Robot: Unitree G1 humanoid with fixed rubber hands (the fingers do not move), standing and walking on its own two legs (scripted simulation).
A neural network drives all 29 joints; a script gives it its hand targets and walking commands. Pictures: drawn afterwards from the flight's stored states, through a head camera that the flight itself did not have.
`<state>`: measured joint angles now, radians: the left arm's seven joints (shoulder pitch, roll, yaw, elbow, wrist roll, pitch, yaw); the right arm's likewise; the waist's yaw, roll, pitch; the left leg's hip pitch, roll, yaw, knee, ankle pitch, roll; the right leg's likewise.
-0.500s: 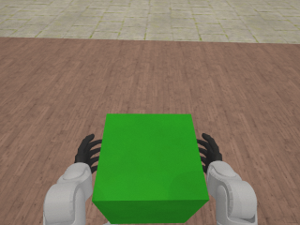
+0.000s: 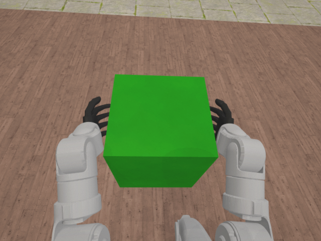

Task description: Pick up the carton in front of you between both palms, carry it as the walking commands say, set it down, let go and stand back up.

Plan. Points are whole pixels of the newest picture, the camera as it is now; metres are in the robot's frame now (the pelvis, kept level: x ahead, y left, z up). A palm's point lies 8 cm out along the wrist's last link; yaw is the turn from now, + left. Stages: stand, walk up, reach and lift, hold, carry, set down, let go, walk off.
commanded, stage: carry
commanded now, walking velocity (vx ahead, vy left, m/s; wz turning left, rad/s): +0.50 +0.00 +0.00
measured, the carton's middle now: (157, 137) +0.37 -0.01 +0.01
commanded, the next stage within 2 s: none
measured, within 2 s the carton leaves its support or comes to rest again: neither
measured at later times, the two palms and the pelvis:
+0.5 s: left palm (95, 47) +0.66 +0.17 +0.07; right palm (186, 43) +0.71 -0.12 +0.06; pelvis +0.35 -0.02 -0.03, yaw +8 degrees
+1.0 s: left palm (75, 15) +0.94 +0.30 +0.02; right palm (143, 3) +1.05 +0.02 +0.02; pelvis +0.68 +0.05 -0.06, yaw +23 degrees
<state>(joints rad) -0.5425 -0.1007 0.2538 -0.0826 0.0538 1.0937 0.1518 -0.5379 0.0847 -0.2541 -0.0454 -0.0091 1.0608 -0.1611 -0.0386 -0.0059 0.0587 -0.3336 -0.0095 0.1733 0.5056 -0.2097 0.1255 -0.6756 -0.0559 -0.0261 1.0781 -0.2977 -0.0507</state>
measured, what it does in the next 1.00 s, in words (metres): goes down, turning left: right foot, then left foot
